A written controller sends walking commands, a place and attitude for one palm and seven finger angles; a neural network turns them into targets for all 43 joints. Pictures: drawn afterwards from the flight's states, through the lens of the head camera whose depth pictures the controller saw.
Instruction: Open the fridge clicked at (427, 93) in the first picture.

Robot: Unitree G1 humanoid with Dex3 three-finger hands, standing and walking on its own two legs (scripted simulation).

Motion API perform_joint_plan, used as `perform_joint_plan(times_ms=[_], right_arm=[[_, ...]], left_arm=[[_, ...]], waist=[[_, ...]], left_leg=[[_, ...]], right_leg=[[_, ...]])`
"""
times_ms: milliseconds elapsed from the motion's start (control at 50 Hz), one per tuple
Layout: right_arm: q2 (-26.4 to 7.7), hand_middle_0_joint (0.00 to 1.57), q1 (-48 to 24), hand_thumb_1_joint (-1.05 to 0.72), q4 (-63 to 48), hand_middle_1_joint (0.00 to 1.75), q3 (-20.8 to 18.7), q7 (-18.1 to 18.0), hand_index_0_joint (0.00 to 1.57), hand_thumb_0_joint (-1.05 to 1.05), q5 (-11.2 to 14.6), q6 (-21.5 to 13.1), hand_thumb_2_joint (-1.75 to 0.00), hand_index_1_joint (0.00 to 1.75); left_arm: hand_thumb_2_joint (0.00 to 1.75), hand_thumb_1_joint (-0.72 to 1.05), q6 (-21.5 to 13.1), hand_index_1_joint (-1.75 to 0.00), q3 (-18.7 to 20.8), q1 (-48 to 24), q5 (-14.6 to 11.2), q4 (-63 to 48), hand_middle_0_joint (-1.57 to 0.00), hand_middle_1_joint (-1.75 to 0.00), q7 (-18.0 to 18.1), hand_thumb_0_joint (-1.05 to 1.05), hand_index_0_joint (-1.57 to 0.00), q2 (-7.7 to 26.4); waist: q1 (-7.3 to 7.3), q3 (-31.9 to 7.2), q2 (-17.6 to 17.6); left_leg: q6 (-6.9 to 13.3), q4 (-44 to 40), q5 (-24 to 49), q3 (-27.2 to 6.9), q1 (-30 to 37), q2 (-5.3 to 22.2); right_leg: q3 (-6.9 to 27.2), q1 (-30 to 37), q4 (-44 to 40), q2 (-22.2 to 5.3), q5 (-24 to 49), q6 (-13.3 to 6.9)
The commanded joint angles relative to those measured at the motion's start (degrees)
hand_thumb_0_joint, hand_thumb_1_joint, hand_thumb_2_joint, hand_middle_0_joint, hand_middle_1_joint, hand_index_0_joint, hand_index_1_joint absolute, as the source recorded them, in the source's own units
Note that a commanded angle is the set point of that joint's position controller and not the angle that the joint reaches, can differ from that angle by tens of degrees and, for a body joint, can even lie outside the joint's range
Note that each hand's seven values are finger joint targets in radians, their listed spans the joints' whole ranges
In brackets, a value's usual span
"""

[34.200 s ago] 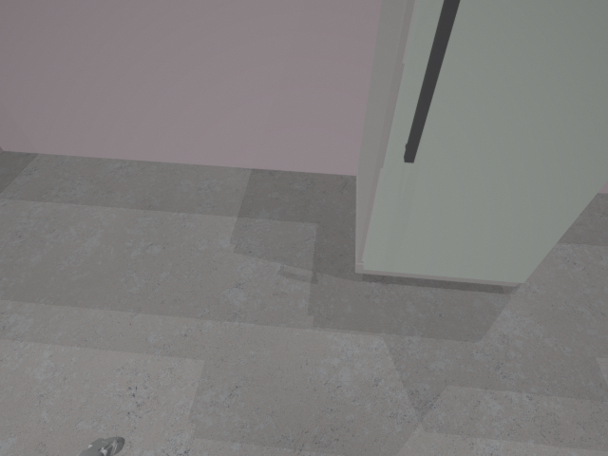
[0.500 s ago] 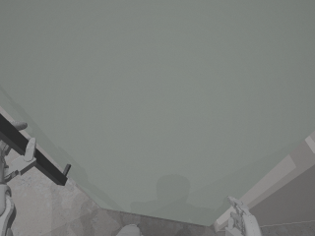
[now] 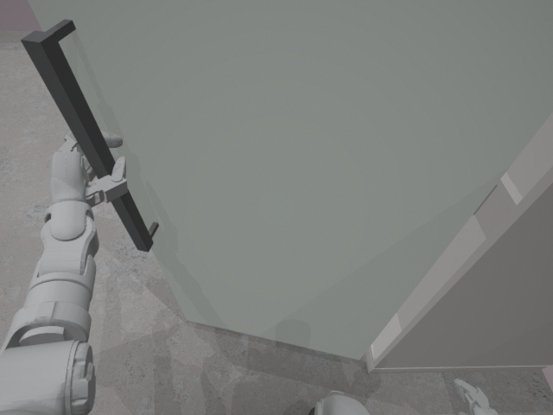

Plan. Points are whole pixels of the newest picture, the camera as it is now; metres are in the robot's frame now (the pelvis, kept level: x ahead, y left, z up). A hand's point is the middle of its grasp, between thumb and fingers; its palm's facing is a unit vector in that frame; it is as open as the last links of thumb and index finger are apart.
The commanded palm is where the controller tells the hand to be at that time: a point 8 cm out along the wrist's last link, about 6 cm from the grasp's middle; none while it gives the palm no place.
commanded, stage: stop walking and hold the door back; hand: left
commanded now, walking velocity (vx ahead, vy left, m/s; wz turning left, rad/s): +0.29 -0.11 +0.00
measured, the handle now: (115, 164) +0.45 +0.29 +0.10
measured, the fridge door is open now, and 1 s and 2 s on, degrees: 76 71 71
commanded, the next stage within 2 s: loosen the grip on the handle in 0.56 s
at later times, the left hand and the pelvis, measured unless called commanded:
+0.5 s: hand (130, 154) +0.45 +0.26 +0.12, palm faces +0.41 -0.88 -0.21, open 6.1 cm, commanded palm +0.42 +0.32 +0.10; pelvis +0.00 -0.03 +0.00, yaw -3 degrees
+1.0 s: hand (120, 165) +0.45 +0.28 +0.09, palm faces +0.39 -0.91 -0.11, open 11.1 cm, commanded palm +0.42 +0.30 +0.11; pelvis +0.01 +0.00 -0.01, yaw -3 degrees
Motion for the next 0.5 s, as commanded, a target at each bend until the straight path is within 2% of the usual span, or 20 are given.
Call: perform_joint_plan(times_ms=[0, 20, 40, 60, 80, 140, 160, 200, 260, 280, 300, 320, 340, 360, 380, 400, 420, 440, 460, 480], right_arm=[[-7.26, 0.2, 1.29, -0.9, -4.3, 0.3, -0.89, -0.52, 0.2, 0.0, 1.1, -1.56, -0.9, 0.3], [-7.19, 0.2, 0.96, -0.9, -4.12, 0.3, -0.6, -0.59, 0.2, 0.0, 1.32, -1.23, -0.9, 0.3], [-7.79, 0.2, 2.57, -0.9, -3.4, 0.3, -0.91, -0.64, 0.2, 0.0, 1.72, -0.79, -0.9, 0.3], [-7.45, 0.2, 3.77, -0.9, -3.16, 0.3, -0.77, -0.71, 0.2, 0.0, 1.81, -0.69, -0.9, 0.3], [-7.41, 0.2, 4.63, -0.9, -3.06, 0.3, -0.53, -0.84, 0.2, 0.0, 1.71, -0.67, -0.9, 0.3], [-6.91, 0.2, 5.75, -0.9, -1.9, 0.3, -0.19, -1.3, 0.2, 0.0, 1.36, -0.58, -0.9, 0.3], [-6.8, 0.2, 6.01, -0.9, -1.76, 0.3, -0.07, -1.38, 0.2, 0.0, 1.14, -0.61, -0.9, 0.3], [-7.0, 0.2, 5.96, -0.9, -1.35, 0.3, 0.42, -1.52, 0.2, 0.0, 0.56, -0.6, -0.9, 0.3], [-7.63, 0.2, 5.55, -0.9, -1.6, 0.3, 0.31, -1.1, 0.2, 0.0, 0.49, -0.99, -0.9, 0.3], [-7.83, 0.2, 5.49, -0.9, -1.86, 0.3, 0.39, -0.92, 0.2, 0.0, 0.49, -1.01, -0.9, 0.3], [-7.72, 0.2, 5.41, -0.9, -1.63, 0.3, 0.16, -0.4, 0.2, 0.0, 0.57, -1.15, -0.9, 0.3], [-7.21, 0.2, 5.67, -0.9, -1.9, 0.3, -0.46, 0.08, 0.2, 0.0, 0.89, -0.81, -0.9, 0.3], [-6.76, 0.2, 3.84, -0.9, -2.89, 0.3, -0.72, -0.1, 0.2, 0.0, 0.95, -0.51, -0.9, 0.3], [-7.56, 0.2, 2.97, -0.9, -3.17, 0.3, -1.15, -0.33, 0.2, 0.0, 1.25, -0.85, -0.9, 0.3], [-7.31, 0.2, 4.29, -0.9, -2.36, 0.3, -1.57, 0.57, 0.2, 0.0, 2.13, -0.69, -0.9, 0.3], [-7.85, 0.2, 3.29, -0.9, -2.23, 0.3, -0.89, 0.75, 0.2, 0.0, 1.87, -1.0, -0.9, 0.3], [-8.41, 0.2, 2.16, -0.9, -1.37, 0.3, 0.0, 0.56, 0.2, 0.0, 1.57, -0.96, -0.9, 0.3], [-8.54, 0.2, 1.96, -0.9, -0.9, 0.3, 0.75, 0.43, 0.2, 0.0, 1.15, -0.61, -0.9, 0.3], [-8.95, 0.2, 1.87, -0.9, -0.93, 0.3, 0.97, 0.4, 0.2, 0.0, 0.88, -0.46, -0.9, 0.3], [-8.81, 0.2, 1.74, -0.9, -1.29, 0.3, 1.16, 0.17, 0.2, 0.0, 0.97, -0.31, -0.9, 0.3]], left_arm=[[0.9, 0.9, -4.65, -1.4, 6.55, -35.8, 1.62, -9.5, -0.45, -1.4, 2.37, 0.0, -0.45, 22.88], [0.9, 0.9, -3.32, -1.4, 1.52, -36.34, 1.7, -6.18, -0.45, -1.4, 1.44, 0.0, -0.45, 18.2], [0.9, 0.9, -2.03, -1.4, 2.51, -36.18, 1.46, -3.61, -0.45, -1.4, 1.3, 0.0, -0.45, 18.86], [0.9, 0.9, -1.67, -1.4, 1.2, -38.34, 1.38, -3.74, -0.45, -1.4, 0.78, 0.0, -0.45, 17.82], [0.9, 0.9, -1.29, -1.4, 1.48, -39.31, 1.25, -2.84, -0.45, -1.4, 0.36, 0.0, -0.45, 18.22], [0.9, 0.9, -0.48, -1.4, -0.37, -43.05, 1.24, -1.43, -0.45, -1.4, -0.88, 0.0, -0.45, 17.14], [0.9, 0.9, -0.19, -1.4, -0.22, -43.37, 1.29, -1.29, -0.45, -1.4, -1.08, 0.0, -0.45, 17.52], [0.9, 0.9, 0.19, -1.4, 1.16, -41.47, 1.15, 0.76, -0.45, -1.4, -1.34, 0.0, -0.45, 19.5], [0.9, 0.9, -0.24, -1.4, 2.61, -41.67, 1.03, 0.95, -0.45, -1.4, -1.14, 0.0, -0.45, 21.33], [0.9, 0.9, -0.47, -1.4, 4.43, -40.34, 1.04, 1.68, -0.45, -1.4, -0.99, 0.0, -0.45, 23.6], [0.9, 0.9, -0.79, -1.4, 6.87, -37.94, 1.39, 2.89, -0.45, -1.4, -0.74, 0.0, -0.45, 26.69], [0.9, 0.9, -0.59, -1.4, 10.27, -35.33, 1.95, 4.09, -0.45, -1.4, -0.38, 0.0, -0.45, 31.38], [0.9, 0.9, 0.0, -1.4, 13.23, -34.66, 1.96, 5.09, -0.45, -1.4, -0.18, 0.0, -0.45, 35.24], [0.9, 0.9, 1.32, -1.4, 14.67, -31.64, 1.55, 6.41, -0.45, -1.4, 0.06, 0.0, -0.45, 35.67], [0.9, 0.9, 2.96, -1.4, 14.91, -31.13, 0.94, 8.43, -0.45, -1.4, 0.06, 0.0, -0.45, 34.62], [0.9, 0.9, 2.78, -1.4, 13.57, -33.2, 0.8, 8.18, -0.45, -1.4, -0.26, 0.0, -0.45, 33.14], [0.9, 0.9, 2.44, -1.4, 16.74, -32.49, 0.36, 8.98, -0.45, -1.4, -0.3, 0.0, -0.45, 35.91], [0.9, 0.9, 2.21, -1.4, 17.35, -30.6, 0.18, 11.07, -0.45, -1.4, -0.68, 0.0, -0.45, 36.22], [0.9, 0.9, 2.27, -1.4, 17.95, -29.71, -0.07, 12.43, -0.45, -1.4, -0.99, 0.0, -0.45, 36.97], [0.9, 0.9, 1.99, -1.4, 16.77, -30.95, -0.09, 11.17, -0.45, -1.4, -1.11, 0.0, -0.45, 36.17]], waist=[[-0.6, -14.29, 12.07], [-0.97, -12.49, 11.64], [-0.84, -12.16, 10.55], [-0.92, -12.89, 10.0], [-0.93, -13.1, 8.2], [-1.12, -15.63, 11.66], [-1.1, -16.15, 12.69], [-0.72, -16.21, 15.36], [-0.33, -17.38, 17.23], [-0.39, -17.47, 16.63], [-0.25, -19.56, 12.96], [-0.32, -22.45, 2.14], [0.17, -21.72, -9.35], [0.77, -19.8, -5.77], [-0.37, -21.5, -12.17], [-0.72, -19.45, -10.31], [-0.27, -18.35, -8.79], [-0.27, -17.59, -6.91], [-0.23, -16.47, -7.02], [-0.39, -16.19, -4.51]], left_leg=[[9.08, -17.41, -16.85, -29.17, 11.1, 21.19], [9.57, -15.97, -16.85, -23.94, 8.53, 19.31], [8.96, -15.08, -15.31, -19.62, 7.76, 17.72], [8.66, -13.8, -11.72, -17.66, 8.99, 16.92], [8.21, -13.44, -7.86, -17.6, 10.03, 16.56], [8.15, -10.85, 1.89, -15.57, 13.51, 17.04], [8.15, -10.23, 3.76, -14.75, 12.32, 16.9], [6.83, -8.34, 7.5, -11.09, 8.43, 15.36], [3.56, -2.52, 8.17, -6.61, 3.34, 13.31], [2.03, 0.88, 8.92, -5.42, -0.54, 12.0], [0.83, 7.03, 11.44, -4.26, -4.84, 10.71], [-0.73, 18.5, 7.3, -0.82, -13.17, 7.38], [-2.66, 29.45, -12.35, -1.99, -23.88, 2.07], [-2.91, 36.87, -17.7, -6.45, -27.46, 2.51], [-2.93, 37.59, -17.06, -9.26, -25.81, 3.16], [-3.3, 35.62, -15.03, -9.71, -24.95, 4.67], [-3.34, 33.94, -13.22, -8.76, -23.5, 5.03], [-3.21, 31.11, -11.16, -7.13, -20.99, 4.49], [-3.09, 27.56, -9.64, -5.76, -18.07, 3.82], [-3.03, 22.89, -8.65, -4.5, -16.41, 3.65]], right_leg=[[7.29, -15.6, 26.9, 0.74, 0.58, 0.63], [6.39, -15.51, 26.76, -0.12, 3.58, 1.05], [5.18, -14.72, 26.75, 0.04, 5.52, 1.46], [3.85, -14.27, 25.26, 0.21, 5.96, 1.6], [2.85, -14.1, 23.33, 0.64, 6.27, 1.82], [1.65, -12.06, 16.43, 1.01, 5.03, 2.06], [1.0, -8.95, 12.21, 0.98, 4.3, 1.97], [-1.09, 0.08, 2.4, 2.6, 1.94, 1.93], [-3.29, 13.93, -12.56, 4.94, 3.89, 1.45], [-2.18, 20.08, -18.13, 4.25, 6.53, 0.85], [1.18, 27.97, -20.81, 2.1, 9.68, -0.43], [11.8, 35.97, -21.62, -6.12, 14.47, -3.8], [25.7, 39.35, -22.68, -15.9, 25.46, -9.52], [26.15, 38.3, -22.26, -19.46, 34.1, -11.75], [23.89, 36.85, -22.28, -17.61, 28.33, -10.21], [20.54, 34.64, -21.6, -16.11, 25.49, -9.35], [17.07, 31.96, -21.11, -14.2, 24.84, -8.78], [12.97, 28.77, -21.47, -12.13, 23.53, -7.96], [11.24, 25.1, -22.3, -10.57, 21.58, -7.13], [9.62, 24.86, -22.32, -9.97, 20.97, -7.11]])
